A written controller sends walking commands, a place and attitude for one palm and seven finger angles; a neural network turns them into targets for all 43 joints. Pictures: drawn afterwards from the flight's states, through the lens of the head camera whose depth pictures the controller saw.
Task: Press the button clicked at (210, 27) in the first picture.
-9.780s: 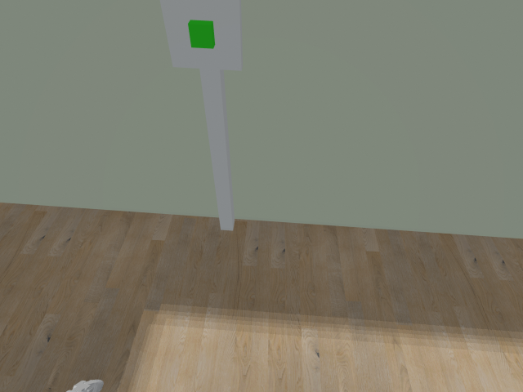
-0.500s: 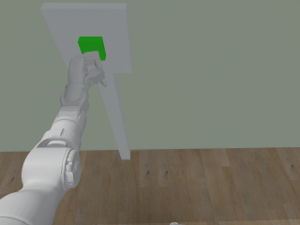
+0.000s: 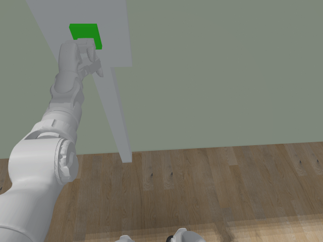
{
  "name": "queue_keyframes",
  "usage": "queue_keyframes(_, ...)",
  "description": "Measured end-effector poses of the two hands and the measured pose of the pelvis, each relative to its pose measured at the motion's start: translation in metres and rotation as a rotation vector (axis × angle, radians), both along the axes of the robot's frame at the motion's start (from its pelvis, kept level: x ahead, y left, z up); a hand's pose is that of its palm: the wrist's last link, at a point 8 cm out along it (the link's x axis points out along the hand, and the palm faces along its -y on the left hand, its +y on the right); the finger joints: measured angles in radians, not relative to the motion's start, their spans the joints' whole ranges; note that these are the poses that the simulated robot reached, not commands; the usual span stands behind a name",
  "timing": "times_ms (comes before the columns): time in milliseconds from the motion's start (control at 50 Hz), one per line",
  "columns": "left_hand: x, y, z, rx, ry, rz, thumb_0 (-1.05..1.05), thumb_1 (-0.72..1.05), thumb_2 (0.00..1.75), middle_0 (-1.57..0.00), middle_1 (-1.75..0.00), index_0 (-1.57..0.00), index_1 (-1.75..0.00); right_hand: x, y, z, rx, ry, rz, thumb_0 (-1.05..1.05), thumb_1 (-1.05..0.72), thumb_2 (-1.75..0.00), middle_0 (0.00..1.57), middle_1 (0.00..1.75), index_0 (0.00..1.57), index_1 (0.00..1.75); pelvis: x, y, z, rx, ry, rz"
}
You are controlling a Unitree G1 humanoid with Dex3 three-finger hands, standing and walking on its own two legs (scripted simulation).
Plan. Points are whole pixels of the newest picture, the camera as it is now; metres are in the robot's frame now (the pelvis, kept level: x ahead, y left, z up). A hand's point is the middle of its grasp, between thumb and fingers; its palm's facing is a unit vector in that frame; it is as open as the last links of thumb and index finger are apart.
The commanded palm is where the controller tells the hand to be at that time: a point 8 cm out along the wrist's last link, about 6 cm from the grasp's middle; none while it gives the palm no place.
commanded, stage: hold the button down briefly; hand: left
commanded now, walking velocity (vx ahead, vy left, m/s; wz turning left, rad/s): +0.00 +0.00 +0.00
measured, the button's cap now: (87, 34) +0.57 +0.12 +0.17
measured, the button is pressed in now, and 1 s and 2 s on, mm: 11 0 0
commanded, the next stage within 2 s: pull the fist back off the button in 0.04 s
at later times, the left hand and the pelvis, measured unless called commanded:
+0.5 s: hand (98, 65) +0.51 +0.10 +0.14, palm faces -0.01 -1.00 -0.01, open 3.5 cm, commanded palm +0.48 +0.15 +0.14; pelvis +0.00 +0.01 +0.00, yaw +0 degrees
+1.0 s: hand (101, 87) +0.44 +0.10 +0.13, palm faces -0.02 -1.00 -0.02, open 3.1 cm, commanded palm +0.41 +0.15 +0.14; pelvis +0.03 -0.01 +0.01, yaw -1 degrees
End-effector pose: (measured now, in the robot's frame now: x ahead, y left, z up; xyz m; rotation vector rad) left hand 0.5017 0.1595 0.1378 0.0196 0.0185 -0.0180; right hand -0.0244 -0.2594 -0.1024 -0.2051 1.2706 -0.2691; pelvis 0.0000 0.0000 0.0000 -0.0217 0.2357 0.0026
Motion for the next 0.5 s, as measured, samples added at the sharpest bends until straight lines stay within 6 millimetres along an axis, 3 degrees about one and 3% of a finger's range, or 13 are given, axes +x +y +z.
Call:
queue_keyframes(300,-0.001,0.000,-0.001,0.000,-0.007,0.005,0.02,0.89,0.91,-1.30,-1.50,-1.52,-1.50,-0.003,0.009,-0.002,0.007,-0.010,0.014,0.00,-0.90,-0.90,0.20,0.29,0.20,0.30,-0.006,0.006,-0.003,-0.001,0.011,-0.002)
queue_keyframes(500,-0.013,-0.001,-0.002,-0.006,-0.030,0.006,0.02,0.90,0.90,-1.30,-1.50,-1.48,-1.50,0.016,0.011,-0.004,0.030,-0.044,0.026,0.00,-0.90,-0.90,0.20,0.29,0.20,0.30,0.001,0.007,-0.001,0.003,-0.010,-0.009)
